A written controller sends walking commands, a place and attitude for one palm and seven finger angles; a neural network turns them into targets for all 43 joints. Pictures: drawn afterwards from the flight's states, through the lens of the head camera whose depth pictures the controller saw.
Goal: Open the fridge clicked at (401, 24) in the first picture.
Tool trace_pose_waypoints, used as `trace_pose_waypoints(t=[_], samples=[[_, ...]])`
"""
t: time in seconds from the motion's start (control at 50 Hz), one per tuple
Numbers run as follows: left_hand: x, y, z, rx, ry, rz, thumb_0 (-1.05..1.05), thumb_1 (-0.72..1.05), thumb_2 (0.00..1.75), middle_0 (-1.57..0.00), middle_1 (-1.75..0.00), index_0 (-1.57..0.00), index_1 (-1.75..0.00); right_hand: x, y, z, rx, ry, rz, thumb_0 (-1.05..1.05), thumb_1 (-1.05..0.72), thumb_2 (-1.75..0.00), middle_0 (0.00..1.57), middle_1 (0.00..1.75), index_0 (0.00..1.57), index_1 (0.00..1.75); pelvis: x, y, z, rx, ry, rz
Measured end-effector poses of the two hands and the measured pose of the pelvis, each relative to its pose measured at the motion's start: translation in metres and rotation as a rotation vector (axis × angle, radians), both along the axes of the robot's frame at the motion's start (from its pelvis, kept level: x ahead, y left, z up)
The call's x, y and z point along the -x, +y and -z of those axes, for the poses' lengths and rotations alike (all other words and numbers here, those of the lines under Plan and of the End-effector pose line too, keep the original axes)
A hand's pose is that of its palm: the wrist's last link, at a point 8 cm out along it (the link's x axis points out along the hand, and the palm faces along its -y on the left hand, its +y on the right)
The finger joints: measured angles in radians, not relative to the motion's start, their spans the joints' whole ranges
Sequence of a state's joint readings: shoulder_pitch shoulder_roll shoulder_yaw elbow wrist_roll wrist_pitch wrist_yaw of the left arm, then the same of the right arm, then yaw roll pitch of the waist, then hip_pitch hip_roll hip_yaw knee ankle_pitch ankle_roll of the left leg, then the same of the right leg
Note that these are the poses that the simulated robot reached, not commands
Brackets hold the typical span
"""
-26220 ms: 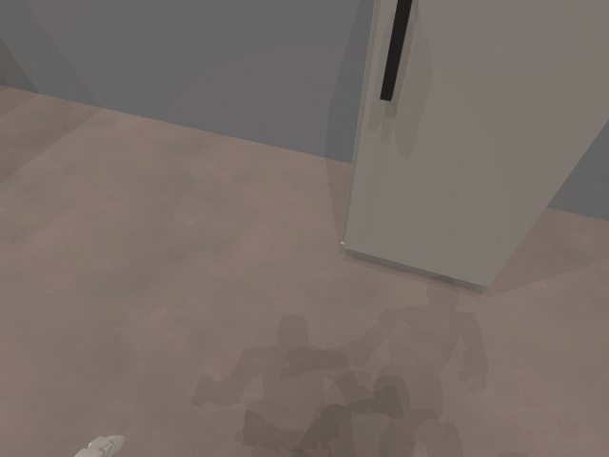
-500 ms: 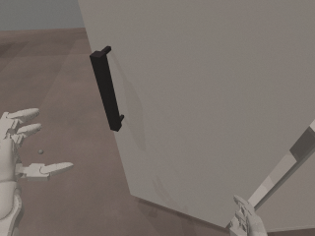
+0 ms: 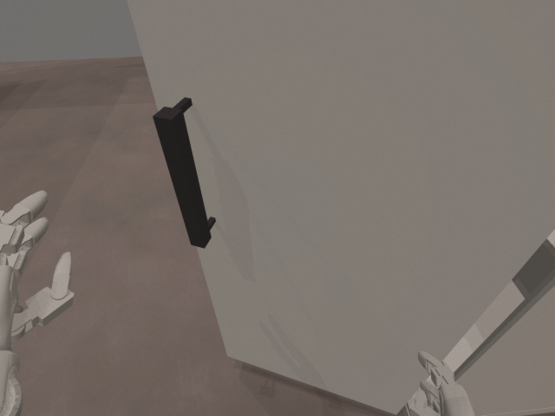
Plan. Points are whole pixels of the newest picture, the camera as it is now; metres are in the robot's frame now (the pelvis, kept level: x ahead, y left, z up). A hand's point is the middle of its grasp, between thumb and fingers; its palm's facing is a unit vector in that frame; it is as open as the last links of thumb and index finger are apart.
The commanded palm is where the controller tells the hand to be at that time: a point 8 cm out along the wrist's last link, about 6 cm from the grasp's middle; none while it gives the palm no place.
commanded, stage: draw the hand back to the body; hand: left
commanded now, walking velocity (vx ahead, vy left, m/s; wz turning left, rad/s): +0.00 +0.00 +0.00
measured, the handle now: (194, 179) +0.42 +0.20 +0.14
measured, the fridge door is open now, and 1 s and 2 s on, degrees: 66 66 66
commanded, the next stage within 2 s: step back with the hand held close in 0.32 s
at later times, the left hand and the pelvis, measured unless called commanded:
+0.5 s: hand (59, 295) +0.18 +0.27 +0.17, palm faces +0.50 -0.77 -0.40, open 7.4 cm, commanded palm +0.13 +0.29 +0.18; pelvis -0.01 -0.01 +0.00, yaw +0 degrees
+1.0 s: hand (19, 333) +0.14 +0.28 +0.16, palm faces +0.46 -0.75 -0.47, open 7.4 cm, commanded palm +0.08 +0.31 +0.18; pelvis -0.07 +0.01 -0.01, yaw -1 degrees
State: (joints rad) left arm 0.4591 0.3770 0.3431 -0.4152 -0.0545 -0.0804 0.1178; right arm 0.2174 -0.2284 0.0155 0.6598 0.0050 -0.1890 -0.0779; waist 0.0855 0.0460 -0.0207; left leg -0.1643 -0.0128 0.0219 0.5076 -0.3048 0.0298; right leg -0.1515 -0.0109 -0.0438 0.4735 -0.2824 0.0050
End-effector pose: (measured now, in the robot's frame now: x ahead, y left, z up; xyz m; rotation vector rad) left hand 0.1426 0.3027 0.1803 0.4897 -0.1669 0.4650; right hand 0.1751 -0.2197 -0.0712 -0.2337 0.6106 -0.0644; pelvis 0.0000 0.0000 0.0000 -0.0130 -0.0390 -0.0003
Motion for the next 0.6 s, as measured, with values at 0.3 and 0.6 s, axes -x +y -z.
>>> trace_pose_waypoints(t=[0.3, 0.6], samples=[[0.01, -0.005, 0.002, 0.019, 0.002, -0.028, 0.02, 0.88, 0.9, -0.22, -0.31, -0.21, -0.31, 0.0, 0.006, 0.003, -0.015, 0.006, -0.029, 0.02, -0.9, -0.9, 0.21, 0.3, 0.2, 0.3, 0.005, -0.006, 0.0, -0.001, -0.012, -0.011], [-0.004, -0.005, 0.004, -0.009, -0.021, 0.025, 0.02, 0.89, 0.9, -0.21, -0.3, -0.21, -0.31, 0.025, -0.008, 0.005, 0.019, 0.082, 0.032, 0.02, -0.9, -0.9, 0.21, 0.3, 0.2, 0.3, 0.021, -0.003, -0.001, 0.013, 0.027, 0.009]])
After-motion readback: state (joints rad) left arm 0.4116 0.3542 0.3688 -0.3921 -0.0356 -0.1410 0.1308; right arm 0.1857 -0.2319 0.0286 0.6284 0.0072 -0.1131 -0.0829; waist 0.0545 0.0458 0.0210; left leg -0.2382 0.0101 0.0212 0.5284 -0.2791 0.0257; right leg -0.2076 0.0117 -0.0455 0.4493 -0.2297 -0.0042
